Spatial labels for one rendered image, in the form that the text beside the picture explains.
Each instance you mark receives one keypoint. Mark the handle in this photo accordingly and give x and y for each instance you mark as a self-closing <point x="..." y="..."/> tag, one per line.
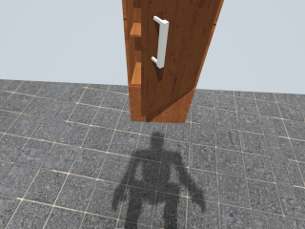
<point x="162" y="42"/>

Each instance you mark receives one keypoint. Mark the cupboard door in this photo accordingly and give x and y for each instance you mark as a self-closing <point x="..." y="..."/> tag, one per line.
<point x="190" y="26"/>

